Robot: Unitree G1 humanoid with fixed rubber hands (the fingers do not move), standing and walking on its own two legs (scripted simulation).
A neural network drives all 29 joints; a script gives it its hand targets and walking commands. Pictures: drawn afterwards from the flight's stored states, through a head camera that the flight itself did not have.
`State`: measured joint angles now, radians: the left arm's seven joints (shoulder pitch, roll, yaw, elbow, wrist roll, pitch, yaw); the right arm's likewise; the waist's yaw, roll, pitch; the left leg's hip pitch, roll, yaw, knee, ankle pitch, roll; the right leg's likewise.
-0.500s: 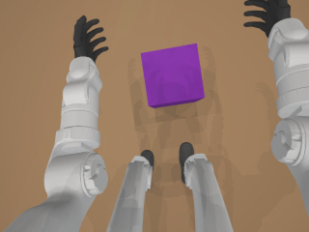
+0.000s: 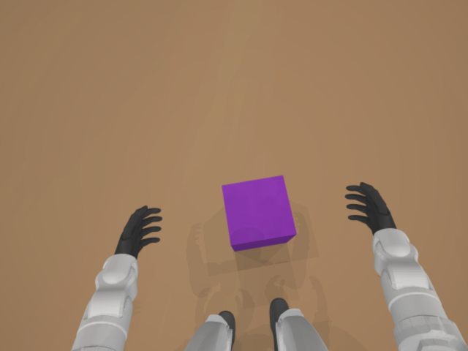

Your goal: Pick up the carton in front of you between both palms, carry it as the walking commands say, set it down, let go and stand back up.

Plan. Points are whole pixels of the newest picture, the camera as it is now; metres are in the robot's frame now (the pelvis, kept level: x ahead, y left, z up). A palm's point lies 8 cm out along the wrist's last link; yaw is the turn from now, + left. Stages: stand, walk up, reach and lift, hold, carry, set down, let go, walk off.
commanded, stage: let go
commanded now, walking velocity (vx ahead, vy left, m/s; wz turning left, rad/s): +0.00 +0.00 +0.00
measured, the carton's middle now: (256, 216) +0.45 -0.02 -0.61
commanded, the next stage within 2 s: stand in 0.86 s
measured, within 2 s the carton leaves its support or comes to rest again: neither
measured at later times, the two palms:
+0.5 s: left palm (95, 326) +0.18 +0.23 -0.03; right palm (428, 328) +0.19 -0.23 -0.02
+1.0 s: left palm (73, 325) +0.18 +0.27 -0.04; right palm (450, 340) +0.17 -0.26 -0.04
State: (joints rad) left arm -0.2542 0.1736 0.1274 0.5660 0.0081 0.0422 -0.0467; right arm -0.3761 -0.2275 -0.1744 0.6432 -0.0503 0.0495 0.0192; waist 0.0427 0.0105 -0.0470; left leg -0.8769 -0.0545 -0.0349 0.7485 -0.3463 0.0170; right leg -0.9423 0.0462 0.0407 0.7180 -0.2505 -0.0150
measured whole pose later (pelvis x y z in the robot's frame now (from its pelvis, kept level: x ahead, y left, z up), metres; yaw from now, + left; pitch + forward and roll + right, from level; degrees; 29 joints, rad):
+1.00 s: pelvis +0.02 +0.00 +0.03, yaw +1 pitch -2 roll -1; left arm 0.18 0.29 0.05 0.57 0.04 0.07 0.01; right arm 0.23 -0.27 -0.04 0.58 -0.04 0.05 0.00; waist 0.00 -0.02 0.02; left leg -0.16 -0.05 -0.07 0.56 -0.37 0.03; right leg -0.22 0.05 0.02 0.55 -0.29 -0.02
